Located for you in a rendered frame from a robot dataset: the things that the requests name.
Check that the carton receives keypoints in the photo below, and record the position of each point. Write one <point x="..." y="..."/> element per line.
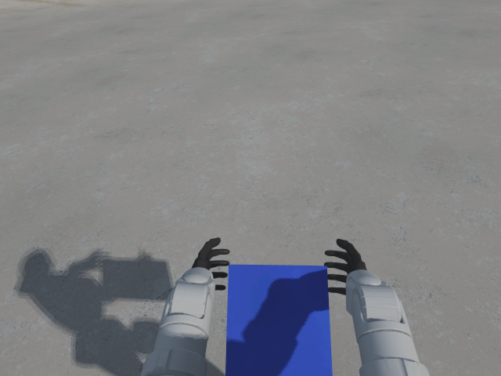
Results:
<point x="278" y="321"/>

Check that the robot right hand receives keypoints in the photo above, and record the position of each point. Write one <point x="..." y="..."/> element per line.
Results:
<point x="351" y="256"/>

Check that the robot left hand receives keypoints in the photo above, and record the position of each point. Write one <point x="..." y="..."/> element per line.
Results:
<point x="204" y="256"/>

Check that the left robot forearm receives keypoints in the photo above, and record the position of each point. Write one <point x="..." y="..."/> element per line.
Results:
<point x="184" y="328"/>

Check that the right robot forearm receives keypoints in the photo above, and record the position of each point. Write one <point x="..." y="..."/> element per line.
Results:
<point x="381" y="328"/>

